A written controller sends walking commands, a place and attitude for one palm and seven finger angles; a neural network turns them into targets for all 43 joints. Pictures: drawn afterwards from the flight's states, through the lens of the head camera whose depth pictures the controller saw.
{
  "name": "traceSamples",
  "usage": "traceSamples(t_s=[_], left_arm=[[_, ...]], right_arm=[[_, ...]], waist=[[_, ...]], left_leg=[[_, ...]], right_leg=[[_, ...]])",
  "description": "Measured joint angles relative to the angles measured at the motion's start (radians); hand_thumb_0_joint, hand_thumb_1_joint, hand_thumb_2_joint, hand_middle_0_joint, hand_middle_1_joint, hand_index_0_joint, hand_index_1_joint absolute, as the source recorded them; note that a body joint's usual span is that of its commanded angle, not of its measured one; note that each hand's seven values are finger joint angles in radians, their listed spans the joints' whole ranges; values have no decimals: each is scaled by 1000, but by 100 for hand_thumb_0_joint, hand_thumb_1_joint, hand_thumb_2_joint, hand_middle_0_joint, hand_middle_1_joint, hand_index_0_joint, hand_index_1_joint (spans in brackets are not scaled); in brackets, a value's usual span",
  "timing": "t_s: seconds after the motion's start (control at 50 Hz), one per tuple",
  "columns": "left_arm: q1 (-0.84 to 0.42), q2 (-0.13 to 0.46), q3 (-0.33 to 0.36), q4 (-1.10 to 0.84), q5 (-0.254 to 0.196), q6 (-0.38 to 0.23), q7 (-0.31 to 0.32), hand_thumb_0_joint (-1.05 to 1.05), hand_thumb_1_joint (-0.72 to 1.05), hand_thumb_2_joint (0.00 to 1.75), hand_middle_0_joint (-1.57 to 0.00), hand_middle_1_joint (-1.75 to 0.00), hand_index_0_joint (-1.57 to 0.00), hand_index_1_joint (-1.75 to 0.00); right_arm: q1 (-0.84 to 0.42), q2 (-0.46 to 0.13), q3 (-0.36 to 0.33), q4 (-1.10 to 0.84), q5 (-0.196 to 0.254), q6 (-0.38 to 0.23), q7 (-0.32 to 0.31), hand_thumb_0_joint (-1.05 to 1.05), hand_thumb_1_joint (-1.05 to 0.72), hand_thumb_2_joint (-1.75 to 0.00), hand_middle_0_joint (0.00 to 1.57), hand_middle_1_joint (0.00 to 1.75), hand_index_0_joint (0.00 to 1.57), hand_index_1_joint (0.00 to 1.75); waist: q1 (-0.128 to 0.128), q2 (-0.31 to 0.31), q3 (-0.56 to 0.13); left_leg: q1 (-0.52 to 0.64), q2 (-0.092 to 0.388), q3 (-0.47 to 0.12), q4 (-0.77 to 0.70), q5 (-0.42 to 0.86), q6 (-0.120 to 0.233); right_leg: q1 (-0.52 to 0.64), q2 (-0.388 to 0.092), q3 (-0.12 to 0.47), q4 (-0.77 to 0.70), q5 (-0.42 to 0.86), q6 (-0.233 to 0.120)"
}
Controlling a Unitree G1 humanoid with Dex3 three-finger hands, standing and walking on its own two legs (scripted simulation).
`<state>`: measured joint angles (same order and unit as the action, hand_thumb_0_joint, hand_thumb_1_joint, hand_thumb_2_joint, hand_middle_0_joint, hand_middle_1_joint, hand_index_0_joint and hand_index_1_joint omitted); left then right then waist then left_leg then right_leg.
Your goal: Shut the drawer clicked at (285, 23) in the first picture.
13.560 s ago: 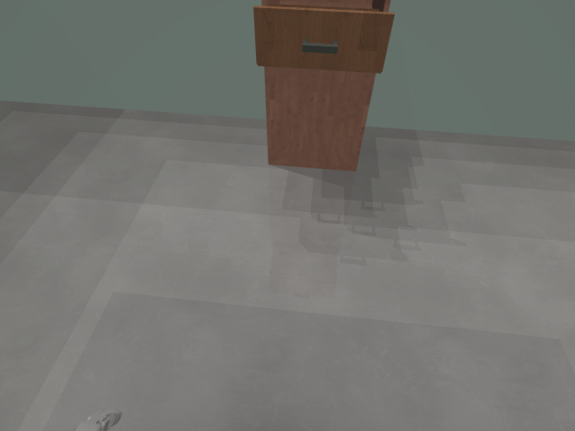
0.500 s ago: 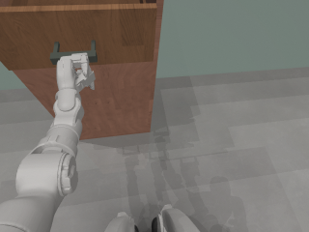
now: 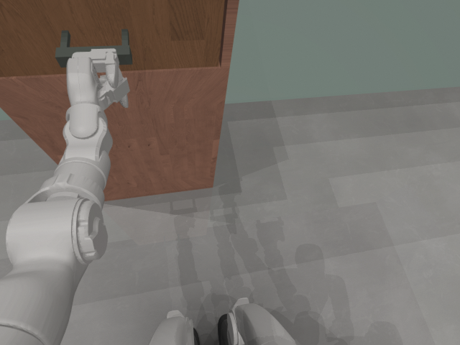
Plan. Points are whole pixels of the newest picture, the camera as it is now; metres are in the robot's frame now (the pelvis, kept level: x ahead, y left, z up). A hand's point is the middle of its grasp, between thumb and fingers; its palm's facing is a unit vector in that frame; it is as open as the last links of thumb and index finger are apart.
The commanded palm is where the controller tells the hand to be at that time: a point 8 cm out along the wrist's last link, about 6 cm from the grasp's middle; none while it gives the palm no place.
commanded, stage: push the drawer shut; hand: left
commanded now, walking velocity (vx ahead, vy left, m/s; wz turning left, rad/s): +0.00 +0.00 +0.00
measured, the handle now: (95, 46) +0.61 +0.15 +0.09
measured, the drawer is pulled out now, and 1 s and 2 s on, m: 0.00 0.00 0.00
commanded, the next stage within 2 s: pull the fist back off the drawer in 0.04 s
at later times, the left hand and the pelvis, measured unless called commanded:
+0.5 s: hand (124, 82) +0.54 +0.10 +0.07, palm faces +0.04 -1.00 -0.04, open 3.8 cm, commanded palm +0.52 +0.14 +0.08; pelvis -0.02 +0.01 -0.01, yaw -1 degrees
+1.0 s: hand (120, 93) +0.51 +0.11 +0.08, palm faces +0.04 -1.00 -0.02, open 3.3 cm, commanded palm +0.46 +0.15 +0.09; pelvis +0.02 +0.00 +0.01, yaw -1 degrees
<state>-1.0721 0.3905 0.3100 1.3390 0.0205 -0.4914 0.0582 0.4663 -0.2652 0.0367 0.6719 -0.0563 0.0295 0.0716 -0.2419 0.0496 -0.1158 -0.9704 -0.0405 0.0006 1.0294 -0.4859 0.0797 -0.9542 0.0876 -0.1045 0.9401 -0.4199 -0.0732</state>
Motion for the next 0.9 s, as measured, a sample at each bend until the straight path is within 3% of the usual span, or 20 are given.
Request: traceSamples(t_s=[0.24,0.42,0.58,0.68,0.8,0.9], left_arm=[[-94,69,-13,81,20,38,21,6,88,89,-140,-160,-157,-160],[-96,90,1,73,17,54,11,6,88,88,-140,-160,-157,-160],[-25,51,15,-1,-9,55,-1,6,90,87,-140,-160,-155,-160],[78,-1,16,-100,-36,56,-5,6,90,87,-140,-160,-150,-160],[222,-83,-22,-238,-63,38,-8,5,90,88,-140,-160,-144,-160],[227,-114,-66,-236,-59,52,-3,3,90,89,-140,-160,-142,-160]], right_arm=[[-6,-14,23,-21,2,-23,-16,0,-90,-90,20,30,20,30],[26,-24,23,-16,1,-33,-5,0,-90,-90,20,30,20,30],[45,-18,15,-8,3,-19,8,0,-90,-90,20,30,20,30],[46,-9,0,-23,9,1,18,0,-90,-90,20,30,20,30],[24,0,-18,-47,20,36,31,0,-90,-90,20,30,20,30],[-30,7,-24,-61,29,51,29,0,-90,-90,20,30,20,30]], waist=[[-53,-4,6],[-59,0,10],[-31,4,6],[0,6,-12],[52,8,-34],[79,-3,-31]], left_leg=[[-67,2,-13,30,26,1],[-80,7,3,35,31,7],[-39,12,21,14,18,11],[13,15,35,-15,6,10],[91,13,40,-50,-10,7],[120,3,24,-56,-16,4]], right_leg=[[-55,-1,-19,10,31,0],[-72,2,-5,17,42,5],[-41,9,17,5,32,9],[2,15,37,-14,21,10],[73,17,48,-39,1,10],[104,8,35,-39,-14,5]])
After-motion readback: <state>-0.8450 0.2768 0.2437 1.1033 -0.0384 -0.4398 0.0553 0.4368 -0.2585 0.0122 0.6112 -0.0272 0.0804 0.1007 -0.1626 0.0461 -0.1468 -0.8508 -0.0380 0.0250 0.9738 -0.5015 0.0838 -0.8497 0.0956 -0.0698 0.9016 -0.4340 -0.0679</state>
